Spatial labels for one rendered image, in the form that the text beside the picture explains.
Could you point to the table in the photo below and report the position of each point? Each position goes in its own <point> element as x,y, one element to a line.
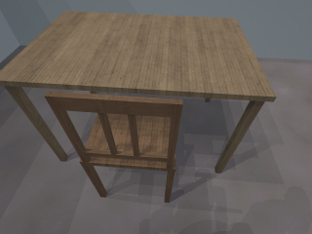
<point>160,55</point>

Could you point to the chair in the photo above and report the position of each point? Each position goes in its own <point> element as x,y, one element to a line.
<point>129,132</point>

